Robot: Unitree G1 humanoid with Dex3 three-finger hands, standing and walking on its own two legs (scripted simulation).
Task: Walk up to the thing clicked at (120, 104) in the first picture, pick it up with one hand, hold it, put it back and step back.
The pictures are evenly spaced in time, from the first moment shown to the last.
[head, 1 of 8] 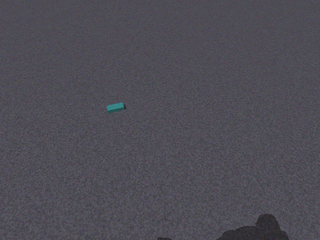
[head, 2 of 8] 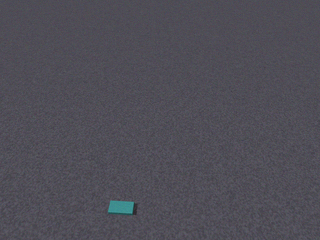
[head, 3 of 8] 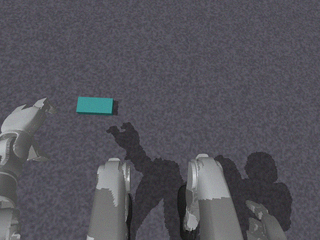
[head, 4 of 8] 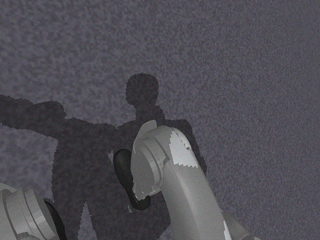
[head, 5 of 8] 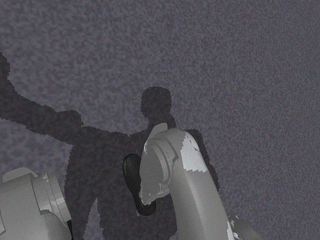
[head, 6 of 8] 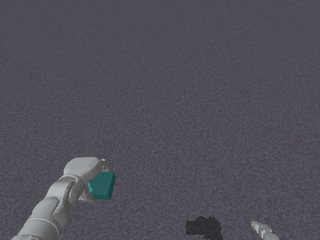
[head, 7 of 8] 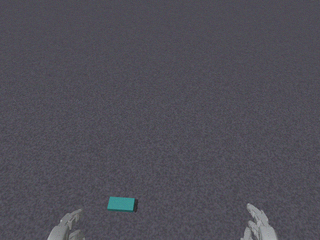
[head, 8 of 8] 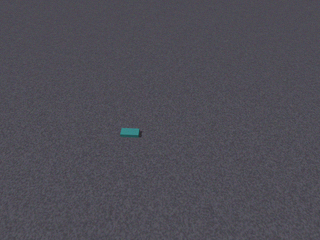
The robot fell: no
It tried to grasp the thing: yes
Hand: left
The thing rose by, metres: 0.69
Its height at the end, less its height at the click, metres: +0.00
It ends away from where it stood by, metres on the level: 0.02
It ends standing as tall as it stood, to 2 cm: yes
